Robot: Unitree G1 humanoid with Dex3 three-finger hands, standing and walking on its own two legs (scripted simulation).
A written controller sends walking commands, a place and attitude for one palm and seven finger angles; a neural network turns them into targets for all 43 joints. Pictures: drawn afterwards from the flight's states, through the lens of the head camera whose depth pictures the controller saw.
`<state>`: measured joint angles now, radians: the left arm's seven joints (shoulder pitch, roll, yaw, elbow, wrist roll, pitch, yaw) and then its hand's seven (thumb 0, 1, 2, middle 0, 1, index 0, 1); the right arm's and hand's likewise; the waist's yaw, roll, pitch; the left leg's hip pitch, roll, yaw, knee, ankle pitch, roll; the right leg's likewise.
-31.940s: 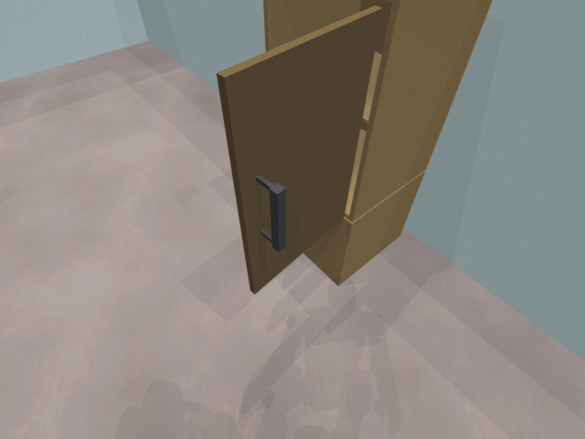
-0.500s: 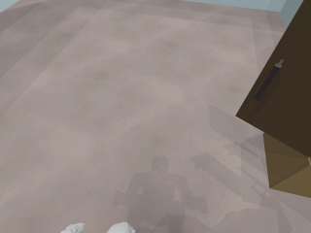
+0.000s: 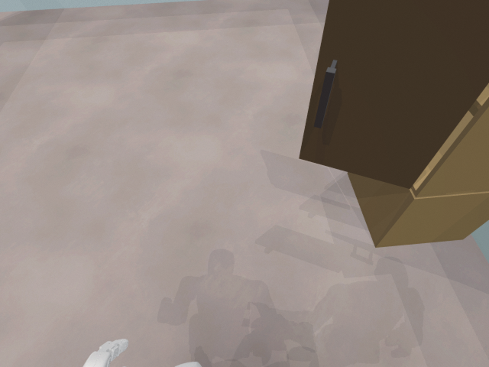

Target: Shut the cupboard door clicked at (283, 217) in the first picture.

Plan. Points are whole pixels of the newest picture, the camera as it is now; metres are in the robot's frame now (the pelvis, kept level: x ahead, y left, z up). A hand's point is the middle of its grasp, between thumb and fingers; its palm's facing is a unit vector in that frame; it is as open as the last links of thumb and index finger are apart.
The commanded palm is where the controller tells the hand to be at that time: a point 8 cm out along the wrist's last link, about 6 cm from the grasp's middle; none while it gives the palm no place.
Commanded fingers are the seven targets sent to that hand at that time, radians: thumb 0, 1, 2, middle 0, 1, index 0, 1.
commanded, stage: turn to face it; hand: left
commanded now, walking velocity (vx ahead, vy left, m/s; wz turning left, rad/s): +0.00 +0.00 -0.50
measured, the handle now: (325, 95) +0.76 -0.18 -0.03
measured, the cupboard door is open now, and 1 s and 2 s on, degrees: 63 63 63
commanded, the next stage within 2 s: take the last steps up to it in 0.48 s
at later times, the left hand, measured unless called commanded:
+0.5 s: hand (141, 353) +0.16 +0.21 -0.15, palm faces -0.19 -0.96 -0.19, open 7.4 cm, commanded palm none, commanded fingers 0.00 0.90 0.90 -0.20 -0.30 -0.20 -0.30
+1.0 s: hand (173, 358) +0.15 +0.15 -0.18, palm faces -0.29 -0.95 -0.14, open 7.4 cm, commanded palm none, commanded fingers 0.00 0.90 0.90 -0.20 -0.30 -0.20 -0.30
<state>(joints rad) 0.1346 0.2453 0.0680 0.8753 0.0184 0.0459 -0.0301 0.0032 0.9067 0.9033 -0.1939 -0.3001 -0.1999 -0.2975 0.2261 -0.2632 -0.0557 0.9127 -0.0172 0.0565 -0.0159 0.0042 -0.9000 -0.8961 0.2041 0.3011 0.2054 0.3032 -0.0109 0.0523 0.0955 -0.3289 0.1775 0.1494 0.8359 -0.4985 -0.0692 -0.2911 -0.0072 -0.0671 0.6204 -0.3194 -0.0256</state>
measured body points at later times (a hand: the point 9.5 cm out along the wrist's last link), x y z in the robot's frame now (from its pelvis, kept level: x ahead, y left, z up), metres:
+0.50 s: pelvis +0.03 +0.03 +0.02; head +0.07 +0.05 +0.47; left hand +0.17 +0.26 -0.14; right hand +0.03 -0.23 -0.11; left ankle +0.05 +0.13 -0.72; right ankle -0.04 -0.10 -0.65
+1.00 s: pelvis +0.09 -0.02 +0.00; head +0.12 +0.00 +0.45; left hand +0.17 +0.20 -0.16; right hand +0.05 -0.28 -0.13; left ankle +0.16 +0.07 -0.73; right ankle -0.03 -0.10 -0.72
